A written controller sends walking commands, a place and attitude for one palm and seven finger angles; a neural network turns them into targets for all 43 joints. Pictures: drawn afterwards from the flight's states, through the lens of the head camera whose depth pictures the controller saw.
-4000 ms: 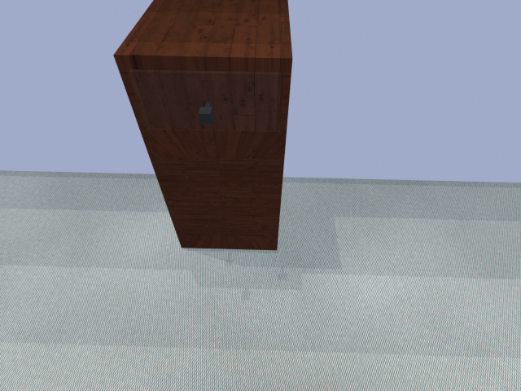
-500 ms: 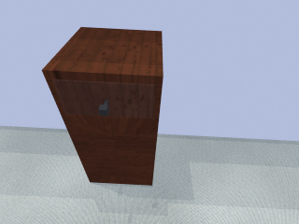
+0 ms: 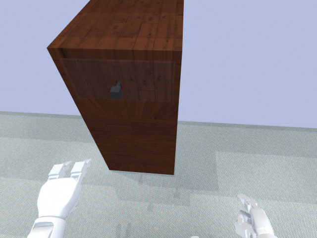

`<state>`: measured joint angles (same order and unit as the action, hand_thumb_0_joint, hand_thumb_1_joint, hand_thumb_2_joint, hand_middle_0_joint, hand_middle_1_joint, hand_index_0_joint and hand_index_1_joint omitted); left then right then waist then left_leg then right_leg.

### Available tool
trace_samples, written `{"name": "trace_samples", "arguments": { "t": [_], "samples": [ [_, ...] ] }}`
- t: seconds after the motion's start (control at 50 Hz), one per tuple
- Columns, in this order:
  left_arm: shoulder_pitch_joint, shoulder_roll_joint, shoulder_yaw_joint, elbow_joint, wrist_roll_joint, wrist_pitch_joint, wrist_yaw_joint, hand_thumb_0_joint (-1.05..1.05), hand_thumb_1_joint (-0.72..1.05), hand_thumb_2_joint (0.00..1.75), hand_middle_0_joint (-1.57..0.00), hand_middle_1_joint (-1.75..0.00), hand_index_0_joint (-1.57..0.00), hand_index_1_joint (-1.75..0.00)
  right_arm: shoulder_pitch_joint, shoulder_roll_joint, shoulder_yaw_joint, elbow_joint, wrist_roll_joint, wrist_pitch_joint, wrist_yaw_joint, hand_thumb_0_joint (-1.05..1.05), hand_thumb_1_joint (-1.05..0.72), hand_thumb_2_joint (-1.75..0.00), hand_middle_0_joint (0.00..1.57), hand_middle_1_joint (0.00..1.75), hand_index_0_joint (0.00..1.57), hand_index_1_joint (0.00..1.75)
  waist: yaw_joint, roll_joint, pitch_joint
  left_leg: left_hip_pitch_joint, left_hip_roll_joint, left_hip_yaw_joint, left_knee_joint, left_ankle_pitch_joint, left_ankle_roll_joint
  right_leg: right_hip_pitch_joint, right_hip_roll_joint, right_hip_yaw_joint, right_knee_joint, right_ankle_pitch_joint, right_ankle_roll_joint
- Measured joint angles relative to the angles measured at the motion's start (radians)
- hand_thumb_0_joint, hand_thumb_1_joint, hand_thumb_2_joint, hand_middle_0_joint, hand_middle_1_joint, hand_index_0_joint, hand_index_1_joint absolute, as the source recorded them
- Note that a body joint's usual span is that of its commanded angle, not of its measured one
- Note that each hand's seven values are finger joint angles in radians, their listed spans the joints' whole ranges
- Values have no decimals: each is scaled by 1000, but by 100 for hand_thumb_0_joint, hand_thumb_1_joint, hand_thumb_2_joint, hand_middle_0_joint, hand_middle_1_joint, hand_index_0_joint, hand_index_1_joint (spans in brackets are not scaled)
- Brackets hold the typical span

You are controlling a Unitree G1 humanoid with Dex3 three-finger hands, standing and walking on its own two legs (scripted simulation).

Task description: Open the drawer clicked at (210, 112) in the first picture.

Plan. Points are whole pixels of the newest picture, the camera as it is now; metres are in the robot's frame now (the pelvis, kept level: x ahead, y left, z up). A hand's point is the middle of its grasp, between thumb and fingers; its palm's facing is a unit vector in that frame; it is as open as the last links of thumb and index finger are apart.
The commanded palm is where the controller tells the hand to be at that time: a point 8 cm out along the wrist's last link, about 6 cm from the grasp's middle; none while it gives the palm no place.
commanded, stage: raise the hand with hooked fingers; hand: left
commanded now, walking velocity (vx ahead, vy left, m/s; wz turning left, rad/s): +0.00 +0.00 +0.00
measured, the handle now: (117, 89) +0.57 +0.21 +0.03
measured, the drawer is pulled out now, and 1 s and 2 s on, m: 0.00 0.00 0.00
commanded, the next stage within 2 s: move the hooked fingers above the handle in 1.54 s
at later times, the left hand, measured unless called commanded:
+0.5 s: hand (70, 165) +0.27 +0.25 +0.05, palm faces +0.00 -0.08 -1.00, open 11.2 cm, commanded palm +0.24 +0.25 +0.10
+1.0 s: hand (65, 122) +0.34 +0.26 +0.13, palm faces +0.08 -0.06 -0.99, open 13.7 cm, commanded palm +0.31 +0.26 +0.18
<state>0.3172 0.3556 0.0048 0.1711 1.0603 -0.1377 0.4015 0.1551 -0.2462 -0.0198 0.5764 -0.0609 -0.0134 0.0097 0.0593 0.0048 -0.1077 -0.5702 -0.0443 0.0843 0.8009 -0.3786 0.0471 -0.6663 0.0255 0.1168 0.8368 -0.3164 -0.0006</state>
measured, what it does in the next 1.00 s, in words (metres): shifts its weight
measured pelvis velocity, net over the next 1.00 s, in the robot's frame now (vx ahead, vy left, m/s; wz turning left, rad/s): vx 0.06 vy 0.00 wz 0.07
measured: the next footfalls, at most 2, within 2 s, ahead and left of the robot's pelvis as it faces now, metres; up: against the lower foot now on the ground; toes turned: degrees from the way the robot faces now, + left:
none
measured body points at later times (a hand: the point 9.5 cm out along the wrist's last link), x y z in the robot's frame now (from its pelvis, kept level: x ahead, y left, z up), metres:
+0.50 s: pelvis +0.05 -0.01 +0.01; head +0.09 -0.03 +0.46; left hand +0.26 +0.25 +0.10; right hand +0.27 -0.21 -0.09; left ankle +0.01 +0.09 -0.70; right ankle +0.06 -0.12 -0.70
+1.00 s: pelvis +0.06 +0.00 +0.03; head +0.08 -0.03 +0.48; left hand +0.33 +0.26 +0.18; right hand +0.29 -0.20 -0.07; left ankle +0.01 +0.09 -0.70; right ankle +0.06 -0.12 -0.70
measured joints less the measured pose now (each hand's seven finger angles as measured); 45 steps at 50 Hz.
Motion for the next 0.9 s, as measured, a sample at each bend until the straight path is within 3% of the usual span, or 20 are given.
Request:
{"name": "trace_samples", "arguments": {
  "t": [0.12,0.22,0.36,0.46,0.6,0.9],
  "samples": [
    [81,25,14,-91,34,-40,49,0,53,75,-24,-54,-24,-53,-37,-11,-21,-53,-13,53,-20,1,-90,-90,20,30,20,30,29,-11,11,-69,6,-46,94,-49,-11,-46,2,-49,67,-47,-3],
    [17,65,38,-118,10,-10,63,0,40,70,-25,-61,-25,-61,-75,-6,-13,-39,-18,72,-26,1,-90,-90,20,30,20,30,37,5,16,-93,8,-87,152,-88,-21,-50,2,-91,104,-85,-9],
    [-30,64,13,-181,-63,99,-59,0,25,63,-26,-72,-26,-71,-76,33,30,-32,4,105,-25,1,-90,-90,20,30,20,30,19,36,20,21,14,-83,51,-74,-23,57,8,-83,11,-73,-13],
    [-1,83,8,-235,-72,81,-122,0,13,58,-27,-79,-27,-79,-39,38,45,-36,6,113,-21,1,-90,-90,20,30,20,30,12,38,30,108,17,-72,-49,-48,-23,133,10,-68,-71,-52,-14],
    [-27,105,32,-247,-86,58,-133,0,-3,51,-28,-90,-28,-89,-11,8,12,-6,8,120,-19,1,-90,-90,20,30,20,30,20,46,46,158,14,-81,-104,-36,-22,186,6,-75,-125,-45,-13],
    [-226,134,-14,-236,-124,123,-258,0,-37,36,-31,-112,-31,-112,-43,-5,0,14,35,154,-22,1,-90,-90,20,30,20,30,27,63,55,270,2,-88,-213,8,-15,299,-10,-77,-224,-13,-4]
  ]
}}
